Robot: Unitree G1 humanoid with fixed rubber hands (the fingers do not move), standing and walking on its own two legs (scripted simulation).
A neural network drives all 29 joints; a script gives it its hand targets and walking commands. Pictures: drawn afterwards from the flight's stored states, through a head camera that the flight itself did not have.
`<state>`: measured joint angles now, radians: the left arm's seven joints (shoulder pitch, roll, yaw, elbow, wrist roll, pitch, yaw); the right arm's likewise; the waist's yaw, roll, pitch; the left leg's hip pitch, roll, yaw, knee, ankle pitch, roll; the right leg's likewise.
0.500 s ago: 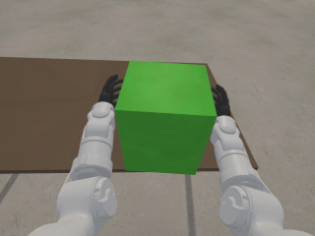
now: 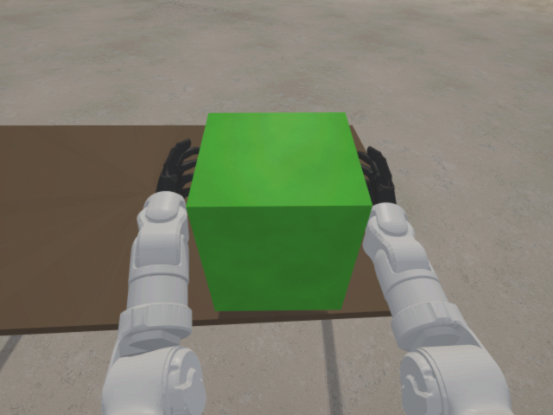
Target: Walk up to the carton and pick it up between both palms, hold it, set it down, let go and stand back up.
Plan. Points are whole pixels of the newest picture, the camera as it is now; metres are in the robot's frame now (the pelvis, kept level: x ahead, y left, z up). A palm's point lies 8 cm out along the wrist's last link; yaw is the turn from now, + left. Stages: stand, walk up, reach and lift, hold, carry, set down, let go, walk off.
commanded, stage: reach and lift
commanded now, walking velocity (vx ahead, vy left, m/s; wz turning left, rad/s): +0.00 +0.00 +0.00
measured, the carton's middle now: (277, 215) +0.40 -0.01 +0.12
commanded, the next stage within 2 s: hold in 1.60 s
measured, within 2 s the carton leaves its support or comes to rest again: neither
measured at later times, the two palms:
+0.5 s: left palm (161, 188) +0.35 +0.15 +0.22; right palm (393, 197) +0.34 -0.15 +0.20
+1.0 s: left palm (168, 164) +0.37 +0.14 +0.24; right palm (400, 176) +0.35 -0.16 +0.23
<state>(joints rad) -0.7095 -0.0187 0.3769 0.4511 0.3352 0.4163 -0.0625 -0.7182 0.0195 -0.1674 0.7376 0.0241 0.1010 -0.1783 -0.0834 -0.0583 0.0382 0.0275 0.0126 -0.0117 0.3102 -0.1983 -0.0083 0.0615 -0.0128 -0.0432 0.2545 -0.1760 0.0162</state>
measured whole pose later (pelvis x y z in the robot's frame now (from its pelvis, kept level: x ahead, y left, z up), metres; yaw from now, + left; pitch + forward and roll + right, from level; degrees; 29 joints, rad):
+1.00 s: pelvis -0.02 -0.01 +0.00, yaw +0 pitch -8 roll -1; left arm -0.81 0.01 0.38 0.33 0.34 0.67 -0.06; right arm -0.84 -0.05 -0.06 0.71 0.17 0.28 -0.22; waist -0.12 -0.03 -0.01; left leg 0.01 0.02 -0.02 0.31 -0.17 -0.02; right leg 0.05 0.00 -0.05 0.25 -0.15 0.00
